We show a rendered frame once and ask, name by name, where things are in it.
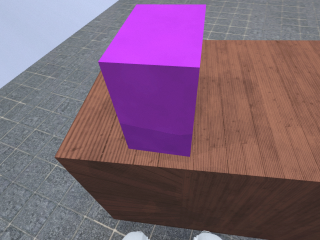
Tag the carton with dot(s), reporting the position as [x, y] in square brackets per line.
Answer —
[151, 70]

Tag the pedestal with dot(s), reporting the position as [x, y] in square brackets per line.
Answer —
[254, 165]

